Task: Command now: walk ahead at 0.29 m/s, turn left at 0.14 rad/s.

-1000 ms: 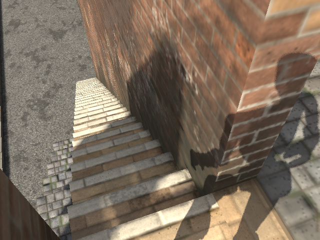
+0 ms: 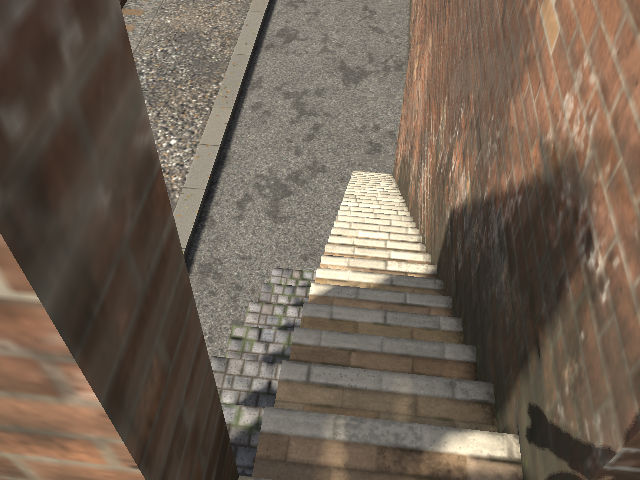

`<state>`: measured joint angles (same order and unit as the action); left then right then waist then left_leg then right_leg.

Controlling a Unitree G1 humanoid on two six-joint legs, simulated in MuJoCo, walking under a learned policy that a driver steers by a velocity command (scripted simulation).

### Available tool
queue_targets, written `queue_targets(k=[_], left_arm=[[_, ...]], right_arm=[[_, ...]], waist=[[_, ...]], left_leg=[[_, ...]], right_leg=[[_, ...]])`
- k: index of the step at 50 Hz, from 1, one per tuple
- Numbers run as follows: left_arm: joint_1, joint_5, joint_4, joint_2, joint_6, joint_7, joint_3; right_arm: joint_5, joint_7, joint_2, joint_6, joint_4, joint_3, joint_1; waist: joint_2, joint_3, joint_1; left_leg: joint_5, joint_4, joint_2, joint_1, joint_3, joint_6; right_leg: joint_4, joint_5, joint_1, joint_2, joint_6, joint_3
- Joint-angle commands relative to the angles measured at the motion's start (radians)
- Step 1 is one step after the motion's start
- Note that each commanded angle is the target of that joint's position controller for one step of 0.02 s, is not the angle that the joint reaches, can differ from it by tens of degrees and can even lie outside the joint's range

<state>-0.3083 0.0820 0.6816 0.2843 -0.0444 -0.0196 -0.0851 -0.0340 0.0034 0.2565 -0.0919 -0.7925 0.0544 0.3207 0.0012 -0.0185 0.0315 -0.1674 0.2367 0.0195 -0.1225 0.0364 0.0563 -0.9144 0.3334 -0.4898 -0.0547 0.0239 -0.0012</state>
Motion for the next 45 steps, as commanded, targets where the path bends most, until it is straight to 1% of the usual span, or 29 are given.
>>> queue_targets(k=[1,4,5,6,10,11,13,14,15,16,17,18,19,21,23,24,25,27,30,35,36,37,38,39,40,41,42,43,45], left_arm=[[0.018,-0.007,-0.046,0.052,-0.004,-0.032,-0.003],[0.061,-0.008,-0.058,0.034,-0.001,-0.039,0.015],[0.041,-0.018,-0.044,0.038,0.003,-0.032,0.017],[0.058,-0.011,-0.033,0.034,0.004,-0.030,0.022],[0.096,-0.025,-0.012,0.042,-0.021,0.007,0.036],[0.093,-0.026,0.000,0.048,-0.031,0.009,0.037],[0.051,-0.042,0.023,0.062,-0.052,0.006,0.033],[-0.078,-0.071,0.024,0.017,-0.036,0.035,0.028],[-0.274,-0.061,0.050,0.125,-0.028,0.049,0.011],[-0.351,-0.085,0.079,0.237,-0.011,0.050,-0.011],[-0.365,-0.097,0.104,0.228,-0.001,0.047,-0.018],[-0.275,-0.078,0.091,0.156,0.005,0.044,0.002],[-0.182,-0.069,0.074,0.085,0.013,0.041,0.024],[-0.065,-0.069,0.056,-0.003,0.016,0.060,0.063],[-0.091,-0.075,0.084,0.043,0.019,0.068,0.049],[-0.146,-0.077,0.120,0.059,0.016,0.064,0.038],[-0.159,-0.084,0.132,0.047,0.015,0.063,0.038],[-0.178,-0.085,0.149,0.026,0.005,0.061,0.040],[-0.198,-0.087,0.159,0.049,0.013,0.057,0.027],[-0.198,-0.073,0.183,0.019,0.018,0.055,0.031],[-0.193,-0.054,0.188,-0.038,0.026,0.046,0.044],[-0.214,-0.061,0.196,-0.045,0.031,0.052,0.044],[-0.255,0.051,0.269,0.069,-0.051,-0.005,0.048],[-0.207,-0.082,0.196,-0.020,-0.011,0.028,0.040],[-0.357,-0.072,0.218,-0.077,0.010,0.022,0.037],[-0.314,-0.058,0.222,-0.015,0.029,0.027,0.019],[-0.180,-0.063,0.184,-0.008,0.044,0.029,0.015],[-0.154,-0.062,0.171,-0.027,0.052,0.035,0.015],[-0.158,-0.060,0.180,-0.026,0.088,0.044,0.016]], right_arm=[[-0.019,0.005,0.124,-0.015,0.054,0.025,-0.003],[-0.025,0.018,0.133,-0.017,0.037,0.028,0.018],[-0.033,0.018,0.131,-0.015,0.033,0.027,-0.001],[-0.036,0.019,0.123,-0.016,0.011,0.027,0.019],[-0.025,0.010,0.132,-0.003,-0.034,0.031,0.025],[-0.013,0.003,0.108,-0.002,-0.032,0.017,-0.016],[0.000,-0.007,0.130,-0.001,-0.034,0.012,-0.055],[0.051,-0.030,0.164,0.026,-0.098,0.036,0.074],[0.044,-0.035,0.092,0.026,-0.061,0.020,0.064],[0.029,-0.027,0.001,0.019,-0.045,0.007,0.090],[0.011,-0.031,0.033,0.030,-0.053,0.018,0.037],[0.014,-0.026,0.040,0.034,-0.035,0.022,-0.009],[0.019,-0.022,0.033,0.033,-0.029,0.022,-0.017],[0.013,-0.030,0.012,0.080,-0.028,0.022,0.016],[0.006,-0.039,-0.008,0.108,-0.006,0.016,0.013],[-0.013,-0.033,-0.025,0.120,0.018,0.007,-0.021],[-0.012,-0.030,-0.023,0.122,0.031,0.004,-0.044],[-0.001,-0.015,-0.010,0.112,0.062,0.007,-0.101],[-0.004,0.003,0.002,0.087,0.108,0.010,-0.199],[0.005,0.001,-0.015,0.091,0.115,0.017,-0.188],[0.009,0.001,-0.013,0.093,0.094,0.023,-0.153],[0.007,-0.009,-0.018,0.089,0.074,0.025,-0.065],[0.007,0.025,0.018,0.035,0.031,0.035,0.002],[0.012,0.000,0.133,0.072,0.019,0.073,0.321],[0.035,-0.006,0.203,0.097,-0.030,0.078,0.289],[0.065,-0.017,0.155,0.121,0.010,0.083,0.166],[0.047,-0.020,0.089,0.127,0.036,0.060,0.046],[0.043,-0.013,0.048,0.127,0.053,0.043,-0.046],[0.031,-0.011,0.019,0.105,0.046,0.024,-0.074]], waist=[[-0.086,0.045,0.002],[-0.105,0.051,0.019],[-0.112,0.048,0.011],[-0.115,0.046,0.021],[-0.121,0.038,0.045],[-0.127,0.057,0.029],[-0.088,0.023,-0.018],[-0.086,-0.021,-0.091],[0.126,-0.138,-0.147],[0.312,-0.134,-0.144],[0.153,-0.093,-0.170],[0.081,-0.038,-0.128],[0.045,0.016,-0.083],[0.128,0.031,-0.010],[0.115,0.081,0.008],[0.110,0.084,0.000],[0.115,0.081,-0.009],[0.120,0.092,-0.029],[0.058,0.110,-0.049],[0.064,0.124,-0.029],[0.128,0.107,-0.024],[0.132,0.054,-0.007],[-0.184,0.010,0.082],[-0.118,-0.189,0.199],[-0.257,-0.161,0.058],[-0.182,-0.056,0.055],[-0.151,0.043,0.039],[-0.120,0.063,0.004],[-0.139,0.084,-0.026]], left_leg=[[-0.028,-0.143,-0.243,-0.018,-0.161,0.189],[-0.026,-0.133,-0.276,-0.053,-0.181,0.212],[0.024,-0.119,-0.283,-0.051,-0.184,0.206],[0.021,-0.114,-0.307,0.008,-0.199,0.204],[-0.047,-0.102,-0.319,0.061,-0.211,0.174],[-0.052,-0.088,-0.305,0.026,-0.193,0.162],[0.118,0.020,-0.257,-0.056,-0.155,0.127],[0.387,0.336,-0.124,-0.074,-0.004,0.046],[0.150,0.697,-0.055,-0.287,0.052,-0.015],[-0.397,0.944,0.082,-0.615,0.001,-0.043],[-0.428,1.100,0.023,-0.680,-0.137,-0.035],[-0.402,1.110,-0.018,-0.688,-0.131,-0.029],[-0.355,1.068,-0.052,-0.649,-0.116,-0.031],[-0.279,1.014,-0.060,-0.500,-0.071,-0.080],[-0.194,0.975,-0.064,-0.520,-0.031,-0.092],[-0.123,0.897,-0.085,-0.551,-0.032,-0.086],[-0.053,0.822,-0.096,-0.546,-0.032,-0.083],[0.048,0.711,-0.105,-0.550,-0.031,-0.074],[0.106,0.571,-0.118,-0.581,-0.053,-0.045],[0.054,0.463,-0.070,-0.360,-0.010,-0.009],[-0.017,0.421,-0.037,-0.321,0.025,0.002],[-0.064,0.406,-0.001,-0.197,0.039,0.021],[0.156,0.404,-0.019,0.103,0.014,0.034],[-0.179,0.216,-0.236,0.297,-0.351,0.136],[-0.158,0.100,-0.390,0.321,-0.694,0.267],[-0.365,0.049,-0.377,0.156,-0.662,0.259],[-0.386,0.018,-0.344,0.003,-0.546,0.242],[-0.327,-0.012,-0.306,-0.106,-0.450,0.200],[-0.130,-0.024,-0.259,-0.235,-0.287,0.172]], right_leg=[[0.084,-0.139,-0.087,-0.012,0.003,-0.014],[0.201,-0.132,-0.046,-0.013,0.022,-0.019],[0.224,-0.138,-0.033,-0.020,0.026,0.000],[0.234,-0.148,-0.095,-0.029,0.035,0.017],[0.288,-0.111,-0.086,-0.022,0.056,0.003],[0.307,-0.116,-0.053,-0.003,0.063,-0.027],[0.422,-0.233,0.155,0.053,0.091,-0.066],[0.437,-0.160,0.392,0.050,0.064,-0.067],[0.478,-0.302,0.597,-0.179,0.125,0.221],[0.561,-0.595,0.769,-0.349,0.241,0.504],[0.556,-0.597,0.701,-0.357,0.274,0.476],[0.559,-0.512,0.616,-0.307,0.235,0.371],[0.582,-0.461,0.492,-0.270,0.201,0.300],[0.637,-0.476,0.301,-0.183,0.171,0.168],[0.653,-0.420,0.231,-0.179,0.195,0.141],[0.661,-0.366,0.268,-0.178,0.196,0.152],[0.678,-0.296,0.280,-0.163,0.189,0.132],[0.697,-0.226,0.313,-0.161,0.193,0.147],[0.709,-0.308,0.390,-0.187,0.198,0.163],[0.661,-0.555,0.358,-0.153,0.154,0.040],[0.579,-0.625,0.392,-0.114,0.123,-0.004],[0.479,-0.675,0.395,-0.115,0.109,0.004],[0.235,-0.566,0.061,-0.041,0.111,-0.037],[-0.161,-0.247,0.069,0.062,0.041,-0.127],[-0.391,0.257,-0.140,0.163,0.012,0.047],[-0.418,0.158,-0.196,0.087,0.014,0.109],[-0.410,0.101,-0.182,0.056,0.004,0.114],[-0.329,0.049,-0.101,0.029,-0.014,0.127],[-0.223,0.032,0.037,0.007,-0.050,0.128]])
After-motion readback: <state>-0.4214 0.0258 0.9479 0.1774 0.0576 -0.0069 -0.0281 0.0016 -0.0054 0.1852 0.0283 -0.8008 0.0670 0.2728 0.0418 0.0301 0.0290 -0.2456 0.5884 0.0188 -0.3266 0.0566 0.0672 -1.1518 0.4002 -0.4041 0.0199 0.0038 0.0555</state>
